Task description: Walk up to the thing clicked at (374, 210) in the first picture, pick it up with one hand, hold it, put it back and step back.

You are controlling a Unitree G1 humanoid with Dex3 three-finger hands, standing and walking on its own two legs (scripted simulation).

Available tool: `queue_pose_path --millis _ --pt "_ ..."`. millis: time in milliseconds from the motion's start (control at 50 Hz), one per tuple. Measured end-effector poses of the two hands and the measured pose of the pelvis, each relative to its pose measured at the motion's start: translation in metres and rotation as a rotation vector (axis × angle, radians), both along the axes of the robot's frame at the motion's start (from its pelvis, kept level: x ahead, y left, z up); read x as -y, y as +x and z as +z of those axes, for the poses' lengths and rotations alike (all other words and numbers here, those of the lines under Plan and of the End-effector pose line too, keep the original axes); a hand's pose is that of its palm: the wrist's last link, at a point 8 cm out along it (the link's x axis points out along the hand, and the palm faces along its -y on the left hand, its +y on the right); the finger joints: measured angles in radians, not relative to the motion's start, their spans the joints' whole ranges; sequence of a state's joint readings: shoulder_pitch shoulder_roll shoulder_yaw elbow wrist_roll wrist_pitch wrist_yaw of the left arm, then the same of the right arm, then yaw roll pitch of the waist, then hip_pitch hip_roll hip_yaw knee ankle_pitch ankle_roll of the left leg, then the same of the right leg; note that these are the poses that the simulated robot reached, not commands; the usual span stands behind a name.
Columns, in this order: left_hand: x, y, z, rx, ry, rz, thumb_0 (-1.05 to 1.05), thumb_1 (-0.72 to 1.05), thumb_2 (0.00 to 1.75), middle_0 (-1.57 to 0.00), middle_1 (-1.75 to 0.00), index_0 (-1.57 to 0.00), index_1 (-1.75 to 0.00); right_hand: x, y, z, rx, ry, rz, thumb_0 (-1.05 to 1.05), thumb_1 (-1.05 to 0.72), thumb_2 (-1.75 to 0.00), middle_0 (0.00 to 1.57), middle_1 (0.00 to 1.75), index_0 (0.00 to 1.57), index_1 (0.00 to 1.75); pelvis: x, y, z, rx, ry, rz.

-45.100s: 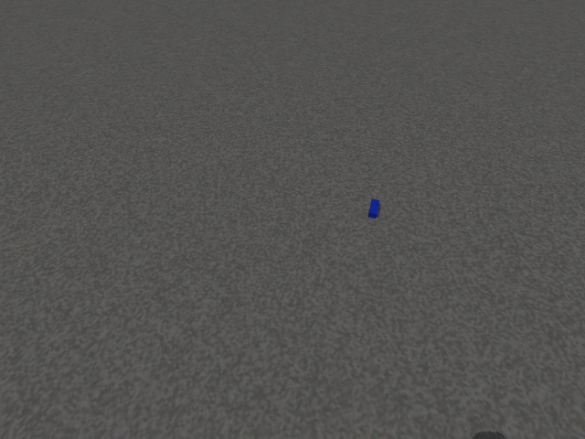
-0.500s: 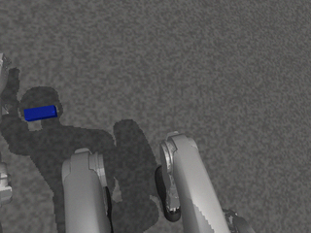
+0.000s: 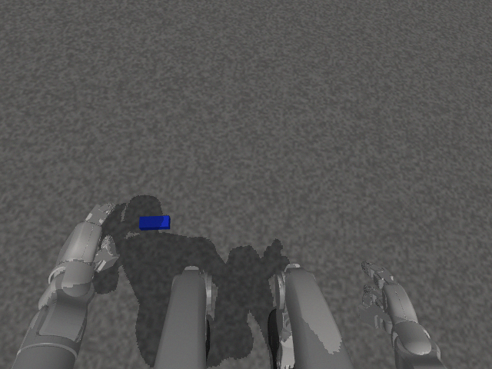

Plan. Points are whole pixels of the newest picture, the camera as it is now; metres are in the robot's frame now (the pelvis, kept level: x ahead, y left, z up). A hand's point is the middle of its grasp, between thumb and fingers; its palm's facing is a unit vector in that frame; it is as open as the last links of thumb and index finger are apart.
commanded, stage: home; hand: left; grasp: from above
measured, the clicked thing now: (155, 223) +0.50 +0.27 -0.52
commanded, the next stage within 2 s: none
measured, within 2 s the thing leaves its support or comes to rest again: neither
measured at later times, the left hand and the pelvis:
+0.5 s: hand (84, 280) +0.24 +0.19 +0.11, palm faces +0.10 -0.97 -0.20, open 7.4 cm; pelvis +0.06 +0.00 +0.16, yaw +2 degrees
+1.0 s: hand (79, 290) +0.22 +0.18 +0.13, palm faces +0.10 -0.98 -0.19, open 7.4 cm; pelvis +0.08 +0.00 +0.18, yaw +3 degrees
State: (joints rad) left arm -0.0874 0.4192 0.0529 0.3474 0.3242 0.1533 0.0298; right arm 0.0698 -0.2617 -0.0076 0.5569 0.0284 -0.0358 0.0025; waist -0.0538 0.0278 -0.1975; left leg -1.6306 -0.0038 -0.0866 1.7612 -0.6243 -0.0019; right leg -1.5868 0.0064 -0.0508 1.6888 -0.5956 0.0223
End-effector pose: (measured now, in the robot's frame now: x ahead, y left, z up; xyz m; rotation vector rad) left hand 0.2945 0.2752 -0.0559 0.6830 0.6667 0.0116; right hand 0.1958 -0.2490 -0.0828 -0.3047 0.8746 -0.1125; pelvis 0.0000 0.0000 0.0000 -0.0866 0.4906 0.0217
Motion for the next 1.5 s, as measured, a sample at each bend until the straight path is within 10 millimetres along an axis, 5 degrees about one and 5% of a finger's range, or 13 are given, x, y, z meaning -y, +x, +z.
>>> queue_pose_path --millis 140,300,460,600,900,1500 --pt "0.018 -0.037 0.055 -0.05 -0.18 0.154 0.01 0.89 0.9 -0.21 -0.3 -0.21 -0.31 -0.018 0.013 0.064 0.105 0.04 -0.007 0.01 -0.91 -0.9 0.2 0.3 0.2 0.3 0.003 0.013 0.055 0.078 0.013 0.012" --pt "0.028 -0.057 0.116 -0.073 -0.317 0.298 0.02 0.9 0.9 -0.21 -0.3 -0.2 -0.31 -0.02 0.001 0.124 0.129 0.022 -0.06 0.01 -0.91 -0.9 0.2 0.3 0.2 0.3 0.002 0.034 0.112 0.168 0.021 0.025" --pt "0.036 -0.073 0.177 -0.074 -0.411 0.366 0.02 0.9 0.9 -0.2 -0.3 -0.2 -0.31 -0.014 -0.008 0.17 0.164 -0.011 -0.117 0.01 -0.91 -0.9 0.2 0.3 0.2 0.3 0.0 0.056 0.156 0.253 0.028 0.03" --pt "0.041 -0.086 0.213 -0.059 -0.425 0.36 0.02 0.9 0.9 -0.2 -0.3 -0.2 -0.31 -0.013 0.008 0.196 0.249 -0.012 -0.121 0.01 -0.91 -0.9 0.2 0.3 0.2 0.3 -0.001 0.07 0.175 0.298 0.036 0.031" --pt "0.044 -0.093 0.212 -0.073 -0.441 0.371 0.02 0.9 0.9 -0.2 -0.3 -0.2 -0.3 -0.019 0.051 0.216 0.358 -0.012 -0.024 0.01 -0.91 -0.9 0.2 0.3 0.2 0.3 0.004 0.074 0.18 0.327 0.047 0.043" --pt "0.047 -0.081 0.215 -0.068 -0.433 0.355 0.02 0.9 0.9 -0.2 -0.3 -0.2 -0.3 -0.011 0.038 0.204 0.297 -0.017 -0.063 0.01 -0.91 -0.9 0.2 0.3 0.2 0.3 0.005 0.081 0.18 0.321 0.048 0.034"
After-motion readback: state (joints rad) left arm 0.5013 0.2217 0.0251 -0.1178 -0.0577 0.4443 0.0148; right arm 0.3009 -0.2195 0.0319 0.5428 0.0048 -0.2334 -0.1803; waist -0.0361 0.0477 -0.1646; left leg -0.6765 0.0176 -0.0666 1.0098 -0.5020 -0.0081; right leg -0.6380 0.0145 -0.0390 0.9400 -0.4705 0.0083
